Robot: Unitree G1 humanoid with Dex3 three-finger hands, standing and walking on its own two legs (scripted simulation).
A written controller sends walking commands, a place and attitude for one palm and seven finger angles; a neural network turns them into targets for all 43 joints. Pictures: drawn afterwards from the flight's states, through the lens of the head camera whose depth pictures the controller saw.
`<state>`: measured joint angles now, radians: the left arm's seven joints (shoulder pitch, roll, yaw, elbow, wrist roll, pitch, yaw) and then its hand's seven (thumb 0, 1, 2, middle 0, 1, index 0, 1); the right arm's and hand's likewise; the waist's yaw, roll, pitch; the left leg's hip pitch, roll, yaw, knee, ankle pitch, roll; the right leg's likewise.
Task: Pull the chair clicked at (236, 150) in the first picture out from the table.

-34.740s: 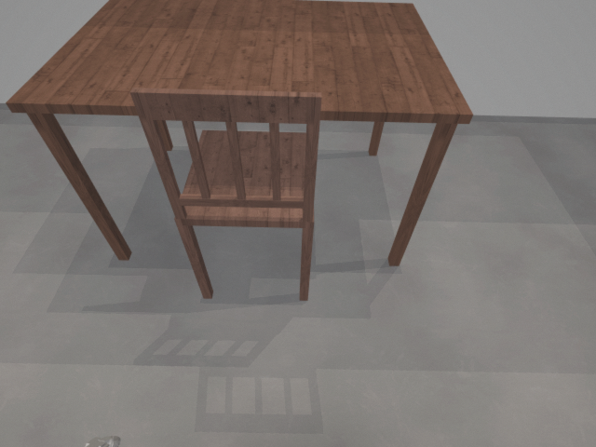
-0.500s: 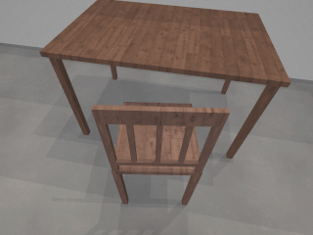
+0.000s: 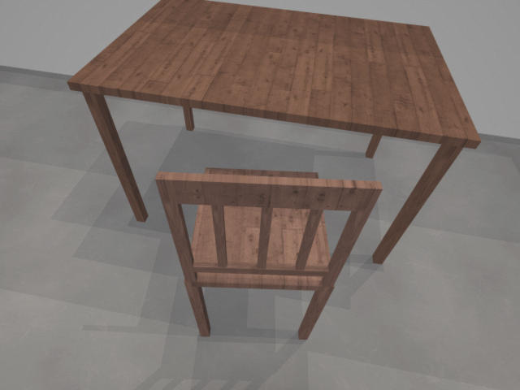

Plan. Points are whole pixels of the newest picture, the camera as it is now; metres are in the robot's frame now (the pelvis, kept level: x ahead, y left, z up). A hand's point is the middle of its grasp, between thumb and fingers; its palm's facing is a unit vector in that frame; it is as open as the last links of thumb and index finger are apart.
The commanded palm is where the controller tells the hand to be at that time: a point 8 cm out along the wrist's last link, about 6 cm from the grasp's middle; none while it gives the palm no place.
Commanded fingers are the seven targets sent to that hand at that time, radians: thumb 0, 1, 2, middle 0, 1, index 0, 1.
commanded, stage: shuffle to correct the standing spot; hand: left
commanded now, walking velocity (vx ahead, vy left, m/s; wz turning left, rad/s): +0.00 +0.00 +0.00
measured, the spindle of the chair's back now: (264, 239) +0.43 +0.02 -0.10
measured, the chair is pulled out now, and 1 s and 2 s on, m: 0.25 0.25 0.25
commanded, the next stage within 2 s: come to a stop and stand still in 0.58 s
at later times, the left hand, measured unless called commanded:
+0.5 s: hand out of the picture -0.02 +0.13 -0.18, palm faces +0.03 -0.98 -0.20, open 7.4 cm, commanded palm none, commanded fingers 0.00 0.90 0.90 -0.20 -0.30 -0.20 -0.30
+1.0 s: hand out of the picture +0.01 +0.09 -0.18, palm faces +0.07 -0.98 -0.18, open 7.3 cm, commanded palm none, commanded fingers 0.00 0.90 0.90 -0.20 -0.30 -0.20 -0.30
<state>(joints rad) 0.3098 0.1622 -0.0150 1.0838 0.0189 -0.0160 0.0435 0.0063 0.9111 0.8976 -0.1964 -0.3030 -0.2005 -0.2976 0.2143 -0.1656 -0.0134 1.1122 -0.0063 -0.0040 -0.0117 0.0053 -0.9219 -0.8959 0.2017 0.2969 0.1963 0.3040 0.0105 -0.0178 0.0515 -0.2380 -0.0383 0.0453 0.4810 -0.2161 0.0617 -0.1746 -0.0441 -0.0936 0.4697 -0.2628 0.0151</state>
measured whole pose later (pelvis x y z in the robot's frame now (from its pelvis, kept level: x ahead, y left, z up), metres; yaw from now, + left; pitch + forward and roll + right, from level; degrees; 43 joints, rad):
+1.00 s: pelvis +0.02 -0.07 -0.01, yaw +2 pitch -1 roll +0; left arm 0.33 0.13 0.01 1.07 0.02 -0.02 0.05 0.01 0.92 0.90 -0.20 -0.30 -0.20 -0.30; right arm 0.28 -0.09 -0.02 1.16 -0.01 0.01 -0.04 0.01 -0.91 -0.90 0.20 0.30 0.19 0.30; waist -0.01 0.00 0.04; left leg -0.24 0.04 0.02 0.56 -0.28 -0.01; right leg -0.16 0.05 -0.16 0.50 -0.33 -0.09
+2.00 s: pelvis +0.01 +0.00 +0.00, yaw +1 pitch +0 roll -1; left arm 0.28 0.18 0.00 1.02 0.02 0.00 0.04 0.01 0.92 0.90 -0.19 -0.30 -0.20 -0.30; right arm 0.29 -0.16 0.01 1.05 -0.02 -0.01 -0.02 0.02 -0.94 -0.90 0.20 0.30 0.20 0.30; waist 0.00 -0.01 0.02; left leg -0.24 -0.05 0.08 0.51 -0.27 0.09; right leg -0.20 -0.05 -0.11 0.49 -0.29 0.02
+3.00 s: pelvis +0.03 +0.02 +0.00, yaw +0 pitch -1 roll -1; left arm 0.31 0.14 -0.01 1.11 0.02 0.00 0.05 0.01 0.91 0.90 -0.19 -0.30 -0.20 -0.30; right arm 0.29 -0.12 0.01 1.15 -0.01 -0.03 -0.03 0.01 -0.92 -0.90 0.20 0.30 0.20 0.30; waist 0.01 -0.04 0.04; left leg -0.15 -0.07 0.10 0.43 -0.26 0.10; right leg -0.13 -0.07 -0.08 0.44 -0.28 0.04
